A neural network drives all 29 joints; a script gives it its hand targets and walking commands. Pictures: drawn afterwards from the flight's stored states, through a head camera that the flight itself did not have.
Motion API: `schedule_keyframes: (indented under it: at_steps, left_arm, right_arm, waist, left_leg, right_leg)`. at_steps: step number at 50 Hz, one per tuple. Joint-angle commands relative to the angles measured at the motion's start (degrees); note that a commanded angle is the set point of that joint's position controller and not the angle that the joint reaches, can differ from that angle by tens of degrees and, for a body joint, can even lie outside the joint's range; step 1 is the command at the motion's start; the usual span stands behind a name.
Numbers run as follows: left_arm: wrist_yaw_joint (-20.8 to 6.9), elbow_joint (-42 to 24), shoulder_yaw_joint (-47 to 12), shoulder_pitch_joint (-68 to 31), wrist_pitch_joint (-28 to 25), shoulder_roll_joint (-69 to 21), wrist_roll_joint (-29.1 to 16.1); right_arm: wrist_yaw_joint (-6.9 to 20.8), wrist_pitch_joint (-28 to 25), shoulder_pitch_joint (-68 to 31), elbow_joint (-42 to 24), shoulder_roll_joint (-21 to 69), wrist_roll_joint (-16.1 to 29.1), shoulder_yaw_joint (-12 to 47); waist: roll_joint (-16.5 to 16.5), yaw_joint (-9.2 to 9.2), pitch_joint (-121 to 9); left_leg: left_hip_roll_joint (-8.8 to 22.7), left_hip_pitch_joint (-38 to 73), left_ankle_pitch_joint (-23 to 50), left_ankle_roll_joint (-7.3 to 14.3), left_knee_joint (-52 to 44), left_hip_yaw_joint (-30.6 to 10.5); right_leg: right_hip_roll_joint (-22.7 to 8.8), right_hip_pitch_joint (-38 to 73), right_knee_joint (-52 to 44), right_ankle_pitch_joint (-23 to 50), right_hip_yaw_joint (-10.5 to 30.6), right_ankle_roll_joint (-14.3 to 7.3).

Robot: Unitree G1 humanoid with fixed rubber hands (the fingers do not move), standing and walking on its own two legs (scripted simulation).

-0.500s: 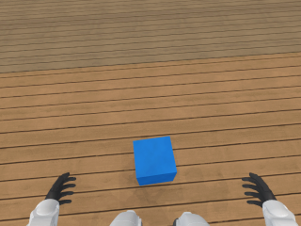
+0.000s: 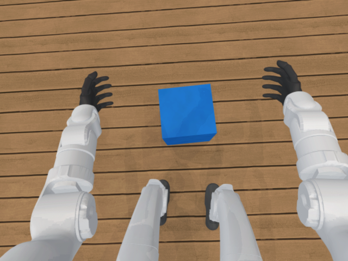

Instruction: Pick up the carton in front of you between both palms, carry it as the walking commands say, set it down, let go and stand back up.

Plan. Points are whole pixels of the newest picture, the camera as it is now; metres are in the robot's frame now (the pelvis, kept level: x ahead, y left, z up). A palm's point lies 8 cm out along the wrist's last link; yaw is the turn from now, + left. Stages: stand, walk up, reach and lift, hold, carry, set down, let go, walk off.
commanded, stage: reach and lift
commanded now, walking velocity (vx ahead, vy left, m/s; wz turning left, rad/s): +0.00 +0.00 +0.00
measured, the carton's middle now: (186, 117) +0.51 +0.03 -0.55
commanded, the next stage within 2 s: none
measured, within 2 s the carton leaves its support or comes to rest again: leaves its support in 2.00 s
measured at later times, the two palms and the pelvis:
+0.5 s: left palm (121, 92) +0.49 +0.22 -0.19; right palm (254, 78) +0.55 -0.16 -0.19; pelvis +0.02 +0.00 -0.06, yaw +1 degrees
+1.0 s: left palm (138, 115) +0.48 +0.21 -0.42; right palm (234, 105) +0.54 -0.16 -0.42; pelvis -0.04 +0.00 -0.26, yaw +2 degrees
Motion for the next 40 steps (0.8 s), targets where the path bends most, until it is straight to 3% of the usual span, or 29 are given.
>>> schedule_keyframes:
  at_steps: [1, 8, 14, 19, 22, 27, 33, 40]
  left_arm:
    - [1.0, -3.7, 2.4, -19.7, -0.7, 6.6, 0.1]
    - [1.9, -0.7, 6.6, -30.7, -2.2, 4.1, 2.7]
    - [1.3, -3.0, 10.3, -28.5, -5.7, 1.9, 5.9]
    - [-0.1, -2.3, 12.3, -24.0, -9.6, -0.6, 7.9]
    - [-0.6, -0.5, 12.8, -21.4, -11.3, -1.5, 8.3]
    - [-0.4, 1.1, 11.2, -20.8, -12.8, -0.6, 6.2]
    - [1.9, -1.1, 5.2, -25.5, -13.0, 4.3, -0.4]
    - [4.5, -1.2, -0.2, -35.2, -10.7, 8.8, -7.2]
  right_arm:
    - [0.2, -0.8, -22.4, -1.5, -8.5, -0.4, -1.8]
    - [0.8, -2.7, -36.5, 4.8, -9.0, -3.3, -4.3]
    - [0.5, -5.7, -36.1, 3.7, -6.5, -7.3, -6.9]
    - [-0.3, -8.7, -31.5, 2.6, -1.9, -9.0, -8.9]
    - [-1.1, -9.9, -27.8, 3.0, 0.2, -9.3, -9.2]
    - [-3.0, -11.1, -26.0, 2.2, 0.2, -7.8, -8.0]
    - [-5.4, -11.7, -31.3, -1.6, -5.1, -0.9, -1.4]
    - [-7.1, -9.5, -42.0, -1.5, -9.8, 6.9, 5.2]
  waist:
    - [-1.5, 1.08, -46.6]
    - [-2.8, 2.67, -53.6]
    - [-4.6, 3.08, -63.5]
    - [-5.7, 2.97, -61.8]
    - [-5.7, 2.50, -60.0]
    - [-4.7, 1.61, -60.3]
    - [-4.4, 1.42, -71.0]
    - [-5.9, 2.69, -73.9]
  left_leg:
    - [-2.8, 15.7, 1.0, -2.1, -6.3, 2.8]
    - [-3.2, 11.3, 1.7, -2.7, -3.9, 3.7]
    - [-4.2, 10.4, 15.6, -2.5, -2.0, 4.1]
    - [-4.2, -1.2, 22.8, -2.3, 2.4, 3.3]
    - [-4.2, -9.6, 23.5, -2.5, 7.0, 2.8]
    - [-4.1, -17.7, 21.9, -3.3, 16.6, 2.3]
    - [-3.9, -17.5, 21.8, -3.5, 28.8, 2.8]
    - [-3.1, -19.3, 10.3, -2.9, 37.9, 4.4]
  right_leg:
    - [2.9, 20.5, -6.1, -0.9, -0.2, 0.8]
    - [3.9, 15.8, -3.5, -0.5, -0.3, 0.5]
    - [4.6, 19.8, -0.9, 14.9, 0.1, 0.7]
    - [4.0, 16.2, 4.5, 26.8, 1.9, 0.7]
    - [3.6, 10.3, 9.4, 29.8, 2.7, 1.0]
    - [3.8, -1.7, 18.2, 26.3, 2.6, 1.4]
    - [3.9, -4.3, 30.8, 23.8, 1.2, 1.5]
    - [3.3, -6.0, 39.8, 10.4, -0.2, 1.1]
